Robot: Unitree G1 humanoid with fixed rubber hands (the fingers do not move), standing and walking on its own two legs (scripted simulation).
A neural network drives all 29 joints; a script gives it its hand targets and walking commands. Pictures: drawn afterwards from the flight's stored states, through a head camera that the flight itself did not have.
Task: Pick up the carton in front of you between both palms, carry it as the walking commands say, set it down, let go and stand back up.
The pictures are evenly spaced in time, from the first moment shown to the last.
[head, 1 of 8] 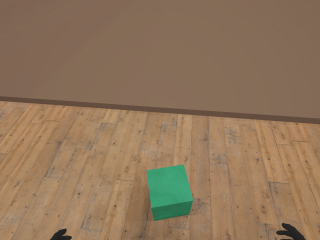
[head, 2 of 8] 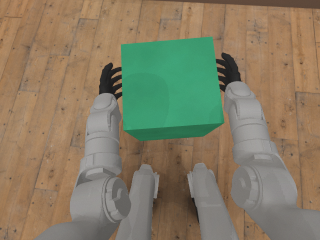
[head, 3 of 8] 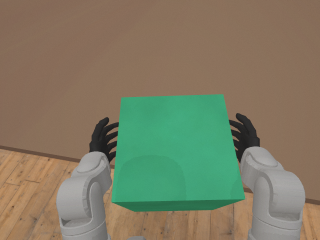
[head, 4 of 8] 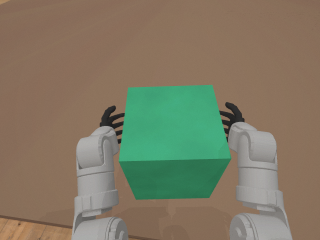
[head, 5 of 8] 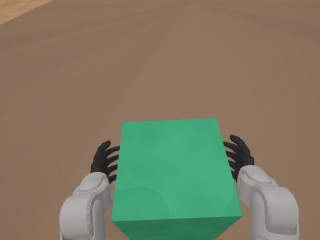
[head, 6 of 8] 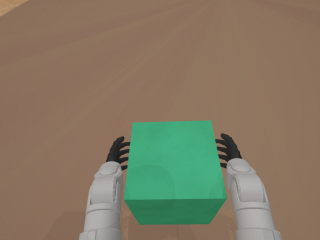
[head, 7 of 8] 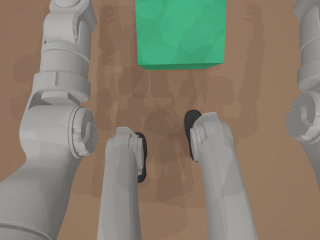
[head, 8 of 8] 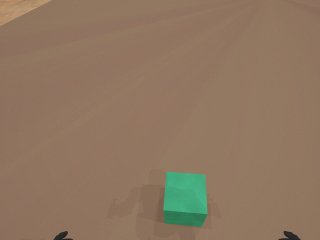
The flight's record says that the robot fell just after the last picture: no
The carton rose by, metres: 0.81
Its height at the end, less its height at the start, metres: +0.06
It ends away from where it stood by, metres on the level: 3.49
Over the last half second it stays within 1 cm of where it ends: yes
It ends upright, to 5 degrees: yes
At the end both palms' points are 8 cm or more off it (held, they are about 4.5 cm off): yes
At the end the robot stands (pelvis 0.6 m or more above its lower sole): yes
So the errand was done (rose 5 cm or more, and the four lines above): yes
